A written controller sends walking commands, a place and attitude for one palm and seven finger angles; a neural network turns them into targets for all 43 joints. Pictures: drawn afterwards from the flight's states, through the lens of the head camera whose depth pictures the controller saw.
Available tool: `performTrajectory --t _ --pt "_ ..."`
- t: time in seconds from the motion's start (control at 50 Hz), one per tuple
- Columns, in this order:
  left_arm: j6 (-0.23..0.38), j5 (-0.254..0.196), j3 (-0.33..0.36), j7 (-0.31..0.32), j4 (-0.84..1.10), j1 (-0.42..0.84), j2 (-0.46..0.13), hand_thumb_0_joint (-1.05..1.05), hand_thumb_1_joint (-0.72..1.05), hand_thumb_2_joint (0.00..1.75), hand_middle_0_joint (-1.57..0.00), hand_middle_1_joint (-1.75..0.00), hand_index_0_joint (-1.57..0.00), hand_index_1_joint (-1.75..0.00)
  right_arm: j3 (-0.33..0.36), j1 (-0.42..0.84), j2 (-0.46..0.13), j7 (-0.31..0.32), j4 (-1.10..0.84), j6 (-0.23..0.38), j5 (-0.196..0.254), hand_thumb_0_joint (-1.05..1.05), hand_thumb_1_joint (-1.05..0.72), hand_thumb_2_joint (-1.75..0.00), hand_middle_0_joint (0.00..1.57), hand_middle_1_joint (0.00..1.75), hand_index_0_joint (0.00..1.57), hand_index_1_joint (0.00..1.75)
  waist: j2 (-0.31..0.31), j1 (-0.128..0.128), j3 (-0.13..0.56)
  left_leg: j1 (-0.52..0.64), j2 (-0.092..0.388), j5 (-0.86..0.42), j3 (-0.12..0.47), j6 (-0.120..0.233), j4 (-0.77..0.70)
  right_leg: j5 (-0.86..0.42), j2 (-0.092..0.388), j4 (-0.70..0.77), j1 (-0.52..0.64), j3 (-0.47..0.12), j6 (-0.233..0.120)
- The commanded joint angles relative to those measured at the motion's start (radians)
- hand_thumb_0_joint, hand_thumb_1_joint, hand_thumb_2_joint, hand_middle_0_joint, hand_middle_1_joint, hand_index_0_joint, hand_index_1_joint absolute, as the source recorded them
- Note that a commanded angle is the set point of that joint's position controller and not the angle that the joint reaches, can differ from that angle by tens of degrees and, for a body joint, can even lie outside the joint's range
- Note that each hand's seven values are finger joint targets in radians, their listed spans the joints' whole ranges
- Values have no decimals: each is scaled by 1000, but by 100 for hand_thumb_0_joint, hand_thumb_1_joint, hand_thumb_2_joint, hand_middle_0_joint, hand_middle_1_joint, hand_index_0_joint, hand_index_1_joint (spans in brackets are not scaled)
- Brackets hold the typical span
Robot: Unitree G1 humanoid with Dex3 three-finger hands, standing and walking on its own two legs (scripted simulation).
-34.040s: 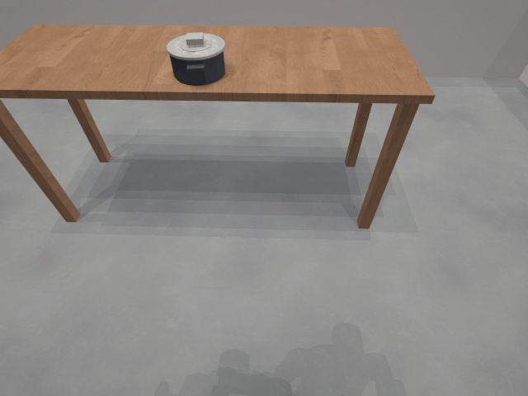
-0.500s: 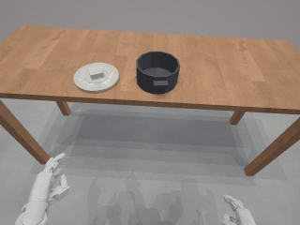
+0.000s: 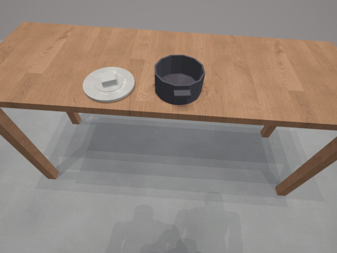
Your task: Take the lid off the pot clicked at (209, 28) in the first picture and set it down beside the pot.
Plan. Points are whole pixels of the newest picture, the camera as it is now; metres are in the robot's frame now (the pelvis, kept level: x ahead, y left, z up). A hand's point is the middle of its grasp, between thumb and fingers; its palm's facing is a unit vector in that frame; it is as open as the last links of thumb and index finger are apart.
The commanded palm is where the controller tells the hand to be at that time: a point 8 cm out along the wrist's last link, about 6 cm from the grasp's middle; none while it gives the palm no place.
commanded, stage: let the arm hang, fingers relaxed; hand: left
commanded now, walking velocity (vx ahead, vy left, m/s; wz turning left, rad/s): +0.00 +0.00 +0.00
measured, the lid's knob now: (108, 78) +0.65 +0.26 -0.01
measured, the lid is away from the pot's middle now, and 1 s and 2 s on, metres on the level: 0.25 0.25 0.25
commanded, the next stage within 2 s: look to check the result in 1.02 s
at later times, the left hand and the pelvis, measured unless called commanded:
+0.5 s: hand out of the picture +0.02 +0.15 -0.18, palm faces +0.02 -0.98 -0.18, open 7.3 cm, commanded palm none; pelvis +0.00 -0.01 +0.00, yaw -1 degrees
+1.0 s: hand out of the picture +0.00 +0.14 -0.18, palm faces +0.02 -0.99 -0.15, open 7.4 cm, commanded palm none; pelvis +0.01 -0.01 +0.00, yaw -1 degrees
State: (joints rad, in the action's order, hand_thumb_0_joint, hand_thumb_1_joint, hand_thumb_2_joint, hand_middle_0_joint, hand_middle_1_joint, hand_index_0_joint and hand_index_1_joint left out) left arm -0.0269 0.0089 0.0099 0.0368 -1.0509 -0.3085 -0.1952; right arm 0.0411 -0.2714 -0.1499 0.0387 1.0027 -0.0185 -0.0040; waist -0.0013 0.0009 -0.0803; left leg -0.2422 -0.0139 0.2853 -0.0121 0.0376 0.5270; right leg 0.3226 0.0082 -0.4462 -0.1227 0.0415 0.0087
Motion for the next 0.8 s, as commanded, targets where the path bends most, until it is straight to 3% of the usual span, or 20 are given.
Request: performTrajectory --t 0.0,0.04,0.14,0.22,0.32,0.34,0.42,0.54,0.6,0.64,0.78 --pt "26 0 13 7 26 -30 -61 0 90 90 -20 -30 -20 -30 14 -61 -87 1 -20 20 0 0 -90 -90 20 30 20 30 -24 -5 34 26 103 -168 94 30 -99 -182 76 76 -35 -68 -57" --pt "26 3 15 9 22 -26 -59 0 90 90 -20 -30 -20 -30 14 -65 -76 2 -9 19 1 0 -90 -90 20 30 20 30 -42 -5 6 20 102 -181 88 29 -98 -192 76 74 -46 -66 -58" --pt "28 1 20 11 12 -23 -51 0 90 90 -20 -30 -20 -30 13 -74 -65 6 14 24 0 0 -90 -90 20 30 20 30 -19 -2 11 29 102 -240 79 27 -90 -242 78 63 -33 -65 -56" --pt "28 -3 24 11 3 -16 -43 0 90 90 -20 -30 -20 -30 12 -77 -58 10 27 26 -2 0 -90 -90 20 30 20 30 35 -1 22 41 107 -273 78 26 -91 -262 76 59 -20 -64 -57" --pt "29 -3 26 10 -1 -14 -38 0 90 90 -20 -30 -20 -30 14 -83 -52 11 35 24 -2 0 -90 -90 20 30 20 30 24 -3 23 44 105 -256 72 23 -88 -267 77 69 -16 -69 -57" --pt "29 -1 27 12 3 -9 -39 0 90 90 -20 -30 -20 -30 15 -88 -47 12 34 23 0 0 -90 -90 20 30 20 30 -1 -4 6 36 105 -258 74 22 -86 -270 75 70 -20 -68 -57" --pt "31 -4 28 12 -3 -9 -34 0 90 90 -20 -30 -20 -30 15 -92 -49 14 43 24 0 0 -90 -90 20 30 20 30 7 -6 39 63 107 -291 69 21 -80 -298 77 68 -5 -68 -55" --pt "30 0 28 14 -9 -13 -27 0 90 90 -20 -30 -20 -30 17 -92 -39 13 48 20 1 0 -90 -90 20 30 20 30 -10 -7 -2 51 105 -246 67 19 -88 -261 72 80 -30 -70 -55" --pt "31 -3 27 13 -16 -21 -20 0 90 90 -20 -30 -20 -30 16 -89 -40 14 53 21 0 0 -90 -90 20 30 20 30 6 -7 12 64 105 -250 65 20 -88 -266 74 82 -25 -75 -56" --pt "32 -1 27 15 -19 -27 -20 0 90 90 -20 -30 -20 -30 18 -88 -34 14 54 20 3 0 -90 -90 20 30 20 30 -18 -6 5 64 105 -246 61 18 -84 -266 74 85 -31 -74 -53" --pt "33 -2 28 13 -28 -31 -11 0 90 90 -20 -30 -20 -30 17 -89 -35 16 59 23 2 0 -90 -90 20 30 20 30 16 -7 16 78 109 -259 63 21 -89 -267 72 84 -29 -76 -53"
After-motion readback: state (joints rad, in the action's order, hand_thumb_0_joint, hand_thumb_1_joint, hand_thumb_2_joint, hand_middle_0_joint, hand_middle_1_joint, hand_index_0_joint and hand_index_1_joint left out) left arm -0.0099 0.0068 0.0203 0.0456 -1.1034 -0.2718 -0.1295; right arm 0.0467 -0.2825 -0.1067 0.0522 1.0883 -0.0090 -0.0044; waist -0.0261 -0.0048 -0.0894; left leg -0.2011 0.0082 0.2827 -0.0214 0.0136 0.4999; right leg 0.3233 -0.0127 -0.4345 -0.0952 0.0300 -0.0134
